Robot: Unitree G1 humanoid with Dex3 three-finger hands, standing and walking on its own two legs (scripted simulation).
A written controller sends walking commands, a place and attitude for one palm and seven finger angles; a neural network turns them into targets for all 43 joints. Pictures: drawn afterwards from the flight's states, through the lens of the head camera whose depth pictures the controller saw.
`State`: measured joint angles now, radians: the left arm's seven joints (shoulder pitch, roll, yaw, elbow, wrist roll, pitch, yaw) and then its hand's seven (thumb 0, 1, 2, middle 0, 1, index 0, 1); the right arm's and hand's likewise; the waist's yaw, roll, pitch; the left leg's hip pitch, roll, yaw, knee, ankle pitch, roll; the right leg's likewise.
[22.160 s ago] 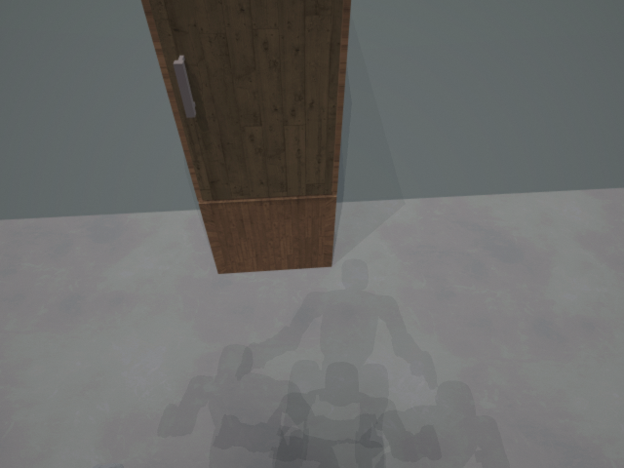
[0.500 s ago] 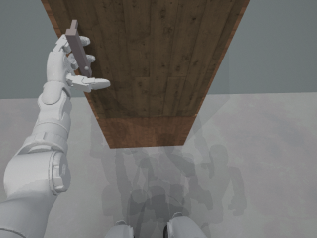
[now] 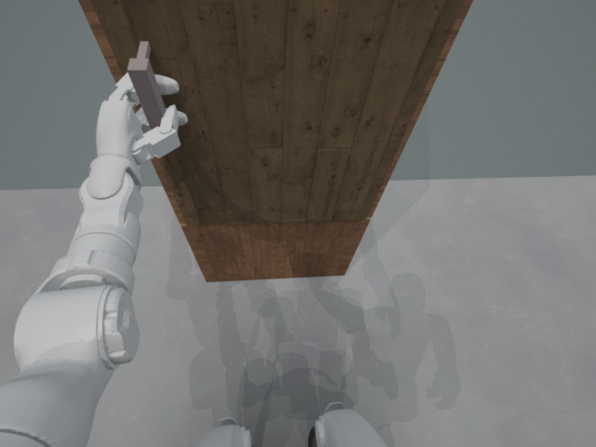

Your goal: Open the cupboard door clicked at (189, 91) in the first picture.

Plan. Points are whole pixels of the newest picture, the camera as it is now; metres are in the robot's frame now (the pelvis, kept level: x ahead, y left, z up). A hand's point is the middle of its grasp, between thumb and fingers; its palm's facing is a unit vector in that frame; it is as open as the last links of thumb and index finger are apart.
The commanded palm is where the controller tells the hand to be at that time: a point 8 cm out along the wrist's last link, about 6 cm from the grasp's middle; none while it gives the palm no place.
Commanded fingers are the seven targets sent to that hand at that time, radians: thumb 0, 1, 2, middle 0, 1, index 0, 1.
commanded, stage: pull the door open along its arc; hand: left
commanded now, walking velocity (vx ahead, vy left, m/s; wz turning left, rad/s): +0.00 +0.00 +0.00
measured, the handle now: (156, 99) +0.56 +0.14 +0.10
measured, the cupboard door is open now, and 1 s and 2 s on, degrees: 0 37 36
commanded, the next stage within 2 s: open thumb and fingers to let go in 1.02 s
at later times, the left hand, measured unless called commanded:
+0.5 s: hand (178, 180) +0.43 +0.11 +0.09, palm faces -0.06 -1.00 +0.00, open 5.9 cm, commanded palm +0.38 +0.16 +0.10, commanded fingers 0.00 0.90 0.90 -0.40 -1.35 -0.40 -1.35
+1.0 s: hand (261, 287) +0.29 +0.02 +0.10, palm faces +0.26 -0.97 -0.03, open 6.2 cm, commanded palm +0.21 +0.06 +0.10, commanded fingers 0.00 0.90 0.90 -0.40 -1.35 -0.40 -1.35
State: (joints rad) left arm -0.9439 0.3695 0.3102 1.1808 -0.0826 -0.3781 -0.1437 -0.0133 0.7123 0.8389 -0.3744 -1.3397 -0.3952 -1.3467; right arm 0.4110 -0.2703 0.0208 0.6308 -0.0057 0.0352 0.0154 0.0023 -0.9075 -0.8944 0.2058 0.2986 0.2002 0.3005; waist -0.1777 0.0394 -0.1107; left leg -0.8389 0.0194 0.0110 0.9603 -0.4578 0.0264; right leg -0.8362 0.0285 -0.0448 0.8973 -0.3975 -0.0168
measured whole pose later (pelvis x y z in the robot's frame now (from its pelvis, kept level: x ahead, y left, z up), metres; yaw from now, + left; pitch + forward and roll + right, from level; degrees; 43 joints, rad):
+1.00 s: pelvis +0.02 -0.04 +0.02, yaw +3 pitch +6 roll +0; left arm 0.19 -0.05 -0.32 -0.04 0.04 -0.06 0.51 0.02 0.67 0.74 -0.31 -1.31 -0.35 -1.33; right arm 0.15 -0.16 0.03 0.50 -0.03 0.06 0.04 0.01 -0.91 -0.89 0.20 0.30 0.20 0.30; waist -0.03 0.05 -0.12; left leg -0.47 0.02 -0.03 0.81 -0.44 -0.03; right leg -0.48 0.03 -0.08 0.81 -0.43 -0.07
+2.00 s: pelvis -0.01 -0.03 +0.02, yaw +3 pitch +5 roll +0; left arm 0.04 -0.08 -0.32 0.10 0.05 -0.11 0.54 -0.01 -0.50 0.30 -0.32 -0.64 -0.32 -0.66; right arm 0.17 -0.17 0.02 0.55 -0.04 0.03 0.01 0.01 -0.91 -0.90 0.20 0.30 0.20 0.30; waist -0.01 0.04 -0.09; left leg -0.52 0.00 -0.03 0.85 -0.42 -0.02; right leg -0.53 0.01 -0.08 0.85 -0.41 -0.06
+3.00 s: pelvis +0.01 -0.02 +0.00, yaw +3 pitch +8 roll +0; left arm 0.51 0.13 -0.13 -0.31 -0.10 -0.22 -0.05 -0.01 -0.50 0.30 -0.16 -0.31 -0.16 -0.31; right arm 0.27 -0.22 0.03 0.41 0.02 -0.07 -0.01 0.01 -0.91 -0.89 0.20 0.30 0.20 0.30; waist 0.00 0.04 -0.11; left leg -0.59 0.00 -0.02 0.94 -0.49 0.00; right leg -0.60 0.01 -0.07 0.93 -0.48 -0.04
